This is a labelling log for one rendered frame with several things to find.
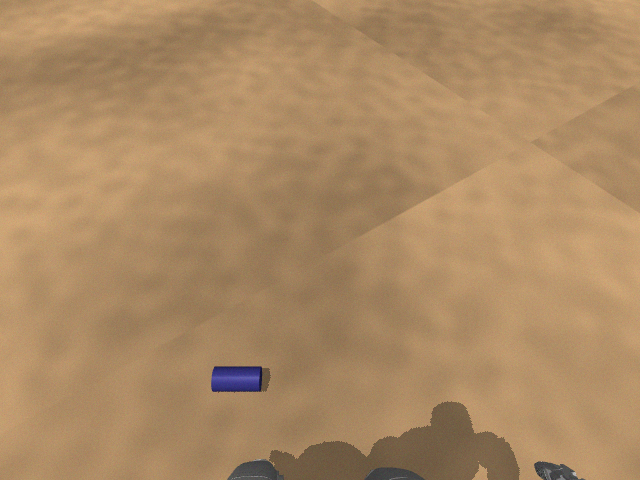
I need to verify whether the can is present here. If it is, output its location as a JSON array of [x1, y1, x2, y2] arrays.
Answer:
[[211, 366, 262, 392]]

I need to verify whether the right robot hand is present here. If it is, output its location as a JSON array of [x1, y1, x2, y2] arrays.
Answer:
[[534, 462, 585, 480]]

